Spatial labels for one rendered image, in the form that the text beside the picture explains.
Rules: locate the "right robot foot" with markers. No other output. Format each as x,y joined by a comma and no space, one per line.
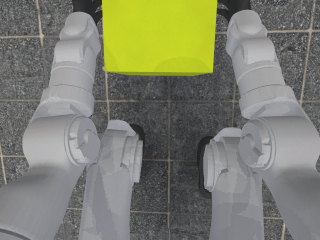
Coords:
200,155

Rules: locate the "robot right forearm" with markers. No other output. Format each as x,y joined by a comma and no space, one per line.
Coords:
263,92

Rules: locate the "robot right hand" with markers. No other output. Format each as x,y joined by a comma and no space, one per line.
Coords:
234,6

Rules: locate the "left robot foot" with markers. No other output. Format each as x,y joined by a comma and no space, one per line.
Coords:
141,135

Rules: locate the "robot left forearm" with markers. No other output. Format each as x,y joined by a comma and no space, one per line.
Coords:
73,70

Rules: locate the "robot foot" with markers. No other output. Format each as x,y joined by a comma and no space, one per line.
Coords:
200,155
141,135

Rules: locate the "robot left upper arm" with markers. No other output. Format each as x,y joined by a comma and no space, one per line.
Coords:
57,148

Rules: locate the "robot left hand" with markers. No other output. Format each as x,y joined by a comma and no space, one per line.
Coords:
89,7

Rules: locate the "robot right upper arm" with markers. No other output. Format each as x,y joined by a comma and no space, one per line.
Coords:
284,150

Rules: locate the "carton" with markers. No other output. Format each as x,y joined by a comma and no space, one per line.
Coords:
159,37

